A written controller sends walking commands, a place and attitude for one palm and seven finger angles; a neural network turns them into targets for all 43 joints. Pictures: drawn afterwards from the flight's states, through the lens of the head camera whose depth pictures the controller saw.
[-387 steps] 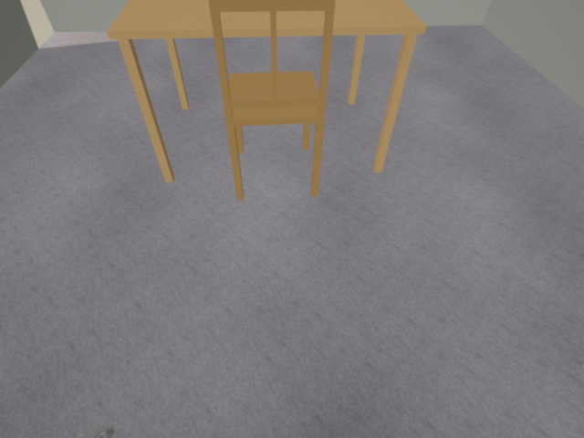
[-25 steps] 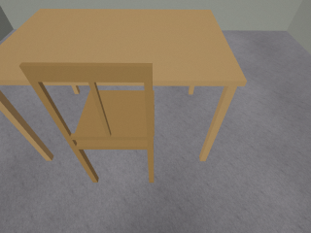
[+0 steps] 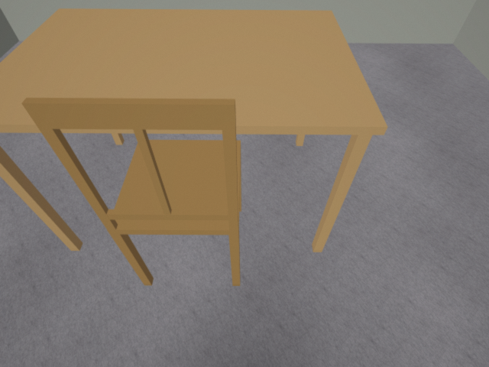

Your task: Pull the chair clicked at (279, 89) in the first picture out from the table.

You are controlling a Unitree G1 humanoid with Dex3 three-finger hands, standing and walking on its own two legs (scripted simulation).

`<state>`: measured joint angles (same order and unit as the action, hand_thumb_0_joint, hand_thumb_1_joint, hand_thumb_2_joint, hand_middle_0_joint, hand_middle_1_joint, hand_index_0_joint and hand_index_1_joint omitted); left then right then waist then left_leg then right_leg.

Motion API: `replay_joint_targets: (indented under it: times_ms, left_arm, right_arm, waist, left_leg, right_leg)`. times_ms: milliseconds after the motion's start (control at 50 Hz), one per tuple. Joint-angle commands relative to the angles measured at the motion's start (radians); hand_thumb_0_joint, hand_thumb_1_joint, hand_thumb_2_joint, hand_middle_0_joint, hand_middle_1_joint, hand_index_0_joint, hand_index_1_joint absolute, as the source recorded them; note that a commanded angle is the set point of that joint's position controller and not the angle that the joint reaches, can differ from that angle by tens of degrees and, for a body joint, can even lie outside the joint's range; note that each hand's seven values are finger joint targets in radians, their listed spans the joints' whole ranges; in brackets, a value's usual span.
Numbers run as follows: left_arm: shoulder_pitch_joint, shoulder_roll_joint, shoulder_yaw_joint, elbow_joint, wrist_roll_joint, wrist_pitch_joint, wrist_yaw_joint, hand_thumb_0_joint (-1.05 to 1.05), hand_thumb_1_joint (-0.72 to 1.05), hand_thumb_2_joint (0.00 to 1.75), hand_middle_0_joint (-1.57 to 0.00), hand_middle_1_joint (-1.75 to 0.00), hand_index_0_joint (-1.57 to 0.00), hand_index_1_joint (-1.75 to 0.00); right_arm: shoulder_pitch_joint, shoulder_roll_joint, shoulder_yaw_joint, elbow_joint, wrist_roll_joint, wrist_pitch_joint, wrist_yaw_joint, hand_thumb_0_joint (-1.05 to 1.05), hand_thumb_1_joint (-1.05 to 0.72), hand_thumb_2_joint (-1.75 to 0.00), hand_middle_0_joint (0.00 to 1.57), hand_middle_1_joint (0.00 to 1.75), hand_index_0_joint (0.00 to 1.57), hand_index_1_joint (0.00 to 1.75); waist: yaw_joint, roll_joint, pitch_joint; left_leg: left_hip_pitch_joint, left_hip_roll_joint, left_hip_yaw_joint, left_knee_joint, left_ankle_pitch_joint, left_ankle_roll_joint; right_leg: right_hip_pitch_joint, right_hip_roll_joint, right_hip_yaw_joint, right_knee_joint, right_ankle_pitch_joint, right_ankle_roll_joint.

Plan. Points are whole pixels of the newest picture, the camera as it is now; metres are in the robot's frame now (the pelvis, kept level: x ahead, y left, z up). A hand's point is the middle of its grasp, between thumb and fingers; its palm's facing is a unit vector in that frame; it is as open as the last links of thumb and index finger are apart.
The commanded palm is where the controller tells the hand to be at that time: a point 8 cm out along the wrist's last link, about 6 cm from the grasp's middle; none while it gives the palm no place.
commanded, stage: look again from close up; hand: left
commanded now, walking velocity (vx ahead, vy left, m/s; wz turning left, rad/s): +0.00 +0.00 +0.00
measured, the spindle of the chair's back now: (155, 176) +0.54 +0.26 -0.08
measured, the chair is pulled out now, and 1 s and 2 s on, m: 0.00 0.00 0.00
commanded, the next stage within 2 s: shuffle to correct the standing spot in 0.50 s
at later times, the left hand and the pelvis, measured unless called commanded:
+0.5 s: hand out of the picture +0.01 +0.16 -0.17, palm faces +0.03 -0.98 -0.18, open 7.4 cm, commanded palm none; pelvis +0.02 +0.00 +0.00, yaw +0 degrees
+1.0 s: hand out of the picture +0.03 +0.19 -0.18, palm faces +0.05 -0.98 -0.18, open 7.4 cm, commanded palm none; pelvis +0.07 +0.02 -0.01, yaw +0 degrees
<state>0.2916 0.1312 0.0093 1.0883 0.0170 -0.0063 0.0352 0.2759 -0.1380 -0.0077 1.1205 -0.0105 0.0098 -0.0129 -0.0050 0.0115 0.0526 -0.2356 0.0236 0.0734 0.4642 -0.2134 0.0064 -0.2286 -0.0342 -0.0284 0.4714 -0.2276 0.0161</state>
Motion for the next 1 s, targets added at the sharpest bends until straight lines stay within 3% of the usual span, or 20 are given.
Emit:
replay_joint_targets:
  times_ms: [0, 80, 240, 580, 640, 700, 740, 780, 840, 880, 900, 920, 940, 960, 980]
  left_arm:
    - [0.070, 0.095, 0.021, -0.022, 0.000, -0.017, 0.006, 0.00, 0.90, 0.90, -0.20, -0.30, -0.20, -0.30]
    - [0.076, 0.095, 0.020, -0.017, 0.000, -0.019, 0.006, 0.00, 0.90, 0.90, -0.20, -0.30, -0.20, -0.30]
    - [0.072, 0.100, 0.019, -0.010, 0.000, -0.017, 0.006, 0.00, 0.90, 0.90, -0.20, -0.30, -0.20, -0.30]
    - [0.079, 0.096, 0.018, 0.004, 0.000, -0.019, 0.005, 0.00, 0.90, 0.90, -0.20, -0.30, -0.20, -0.30]
    - [0.085, 0.105, 0.020, 0.009, 0.004, -0.019, 0.002, 0.00, 0.90, 0.90, -0.20, -0.30, -0.20, -0.30]
    - [0.084, 0.122, 0.030, 0.004, 0.007, -0.012, -0.003, 0.00, 0.90, 0.90, -0.20, -0.30, -0.20, -0.30]
    - [0.103, 0.138, 0.040, -0.002, 0.008, -0.008, -0.005, 0.00, 0.90, 0.90, -0.20, -0.30, -0.20, -0.30]
    - [0.108, 0.146, 0.050, -0.010, 0.006, -0.007, -0.006, 0.00, 0.90, 0.90, -0.20, -0.30, -0.20, -0.30]
    - [0.098, 0.143, 0.058, -0.020, 0.008, -0.008, -0.009, 0.00, 0.90, 0.90, -0.20, -0.30, -0.20, -0.30]
    - [0.085, 0.116, 0.056, -0.025, 0.010, -0.008, -0.012, 0.00, 0.90, 0.90, -0.20, -0.30, -0.20, -0.30]
    - [0.079, 0.090, 0.051, -0.027, 0.013, -0.009, -0.014, 0.00, 0.90, 0.90, -0.20, -0.30, -0.20, -0.30]
    - [0.065, 0.064, 0.043, -0.035, 0.016, -0.013, -0.014, 0.00, 0.90, 0.90, -0.20, -0.30, -0.20, -0.30]
    - [0.034, 0.057, 0.035, -0.052, 0.016, -0.018, -0.010, 0.00, 0.90, 0.90, -0.20, -0.30, -0.20, -0.30]
    - [-0.012, 0.057, 0.034, -0.068, 0.013, -0.017, -0.009, 0.00, 0.90, 0.90, -0.20, -0.30, -0.20, -0.30]
    - [-0.034, 0.048, 0.037, -0.080, 0.012, -0.020, -0.011, 0.00, 0.90, 0.90, -0.20, -0.30, -0.20, -0.30]
  right_arm:
    - [0.066, -0.086, -0.016, -0.017, -0.001, -0.017, -0.007, 0.00, -0.90, -0.90, 0.20, 0.30, 0.20, 0.30]
    - [0.062, -0.087, -0.014, -0.013, 0.001, -0.021, -0.008, 0.00, -0.90, -0.90, 0.20, 0.30, 0.20, 0.30]
    - [0.053, -0.085, -0.014, -0.007, 0.000, -0.014, -0.008, 0.00, -0.90, -0.90, 0.20, 0.30, 0.20, 0.30]
    - [0.055, -0.091, -0.009, 0.002, 0.001, -0.025, -0.014, 0.00, -0.90, -0.90, 0.20, 0.30, 0.20, 0.30]
    - [0.068, -0.097, -0.009, 0.008, -0.003, -0.020, -0.011, 0.00, -0.90, -0.90, 0.20, 0.30, 0.20, 0.30]
    - [0.072, -0.090, -0.010, 0.001, -0.008, -0.010, -0.006, 0.00, -0.90, -0.90, 0.20, 0.30, 0.20, 0.30]
    - [0.074, -0.086, -0.013, -0.012, -0.010, -0.005, -0.003, 0.00, -0.90, -0.90, 0.20, 0.30, 0.20, 0.30]
    - [0.084, -0.079, -0.012, -0.023, -0.012, -0.007, -0.002, 0.00, -0.90, -0.90, 0.20, 0.30, 0.20, 0.30]
    - [0.116, -0.076, -0.013, -0.028, -0.010, -0.018, -0.004, 0.00, -0.90, -0.90, 0.20, 0.30, 0.20, 0.30]
    - [0.165, -0.096, -0.013, -0.020, -0.011, -0.030, -0.008, 0.00, -0.90, -0.90, 0.20, 0.30, 0.20, 0.30]
    - [0.206, -0.125, -0.018, -0.007, -0.011, -0.038, -0.013, 0.00, -0.90, -0.90, 0.20, 0.30, 0.20, 0.30]
    - [0.252, -0.151, -0.022, 0.009, -0.011, -0.042, -0.020, 0.00, -0.90, -0.90, 0.20, 0.30, 0.20, 0.30]
    - [0.299, -0.153, -0.023, 0.020, -0.012, -0.045, -0.027, 0.00, -0.90, -0.90, 0.20, 0.30, 0.20, 0.30]
    - [0.314, -0.145, -0.018, 0.023, -0.017, -0.046, -0.032, 0.00, -0.90, -0.90, 0.20, 0.30, 0.20, 0.30]
    - [0.302, -0.138, -0.014, 0.020, -0.019, -0.050, -0.033, 0.00, -0.90, -0.90, 0.20, 0.30, 0.20, 0.30]
  waist:
    - [-0.002, -0.017, 0.012]
    - [0.002, -0.011, -0.005]
    - [0.000, -0.024, 0.033]
    - [0.004, -0.007, -0.008]
    - [0.007, -0.012, 0.000]
    - [0.010, -0.058, 0.075]
    - [0.014, -0.090, 0.109]
    - [0.015, -0.126, 0.125]
    - [0.003, -0.069, 0.116]
    - [-0.016, 0.031, 0.083]
    - [-0.026, 0.124, 0.043]
    - [-0.036, 0.207, 0.018]
    - [-0.052, 0.213, 0.026]
    - [-0.063, 0.177, 0.059]
    - [-0.055, 0.134, 0.061]
  left_leg:
    - [0.015, 0.075, -0.094, -0.108, 0.014, 0.012]
    - [0.030, 0.078, -0.091, -0.101, 0.065, 0.013]
    - [0.027, 0.072, -0.087, -0.107, 0.025, 0.007]
    - [0.056, 0.083, -0.091, -0.105, 0.128, 0.011]
    - [0.047, 0.066, -0.082, -0.107, -0.020, 0.013]
    - [-0.025, 0.034, -0.062, -0.082, -0.159, 0.011]
    - [-0.062, 0.013, -0.037, -0.032, -0.182, 0.010]
    - [-0.089, 0.001, -0.019, 0.018, -0.167, 0.009]
    - [-0.057, 0.005, -0.022, 0.008, -0.135, 0.016]
    - [0.029, 0.049, -0.083, -0.067, -0.053, 0.039]
    - [0.107, 0.115, -0.165, -0.111, 0.036, 0.069]
    - [0.196, 0.186, -0.258, -0.143, 0.185, 0.118]
    - [0.282, 0.235, -0.320, -0.150, 0.360, 0.178]
    - [0.271, 0.274, -0.348, -0.157, 0.441, 0.221]
    - [0.265, 0.282, -0.348, -0.148, 0.490, 0.242]
  right_leg:
    - [-0.037, -0.064, 0.072, -0.101, 0.014, -0.030]
    - [-0.017, -0.067, 0.068, -0.097, 0.059, -0.029]
    - [-0.041, -0.067, 0.077, -0.124, 0.001, -0.030]
    - [0.009, -0.068, 0.061, -0.105, 0.105, -0.026]
    - [0.005, -0.071, 0.067, -0.117, -0.043, -0.036]
    - [-0.036, -0.095, 0.111, -0.161, -0.238, -0.054]
    - [-0.051, -0.123, 0.154, -0.196, -0.328, -0.075]
    - [-0.048, -0.156, 0.188, -0.212, -0.357, -0.097]
    - [-0.049, -0.148, 0.150, -0.154, -0.280, -0.106]
    - [-0.072, -0.085, 0.052, -0.021, -0.164, -0.080]
    - [-0.105, -0.036, -0.032, 0.099, -0.113, -0.057]
    - [-0.182, 0.001, -0.103, 0.225, -0.144, -0.036]
    - [-0.302, 0.014, -0.094, 0.339, -0.289, -0.030]
    - [-0.362, -0.004, -0.069, 0.451, -0.355, -0.034]
    - [-0.382, -0.027, -0.045, 0.487, -0.349, -0.041]
